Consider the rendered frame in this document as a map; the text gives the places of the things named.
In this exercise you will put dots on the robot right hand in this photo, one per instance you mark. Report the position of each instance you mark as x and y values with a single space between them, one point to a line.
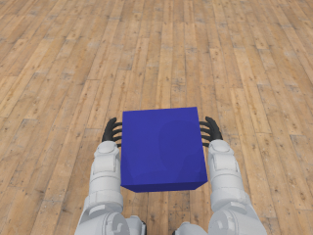
213 131

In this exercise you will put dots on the robot right upper arm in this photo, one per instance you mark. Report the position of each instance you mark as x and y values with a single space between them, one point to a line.
228 222

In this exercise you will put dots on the carton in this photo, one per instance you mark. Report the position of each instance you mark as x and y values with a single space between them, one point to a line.
161 150

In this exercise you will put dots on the right robot forearm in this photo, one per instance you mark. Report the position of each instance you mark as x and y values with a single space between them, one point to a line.
226 181

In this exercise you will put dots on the left robot forearm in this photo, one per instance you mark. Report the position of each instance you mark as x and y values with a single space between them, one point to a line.
104 185

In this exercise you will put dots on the robot right thigh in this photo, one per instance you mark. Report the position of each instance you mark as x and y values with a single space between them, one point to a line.
190 229

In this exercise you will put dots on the robot left shin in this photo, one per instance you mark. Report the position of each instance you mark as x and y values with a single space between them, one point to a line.
135 216

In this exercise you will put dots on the robot left hand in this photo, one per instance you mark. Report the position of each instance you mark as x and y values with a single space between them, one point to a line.
109 132

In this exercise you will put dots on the robot left upper arm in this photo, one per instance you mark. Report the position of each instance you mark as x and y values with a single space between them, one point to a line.
110 223

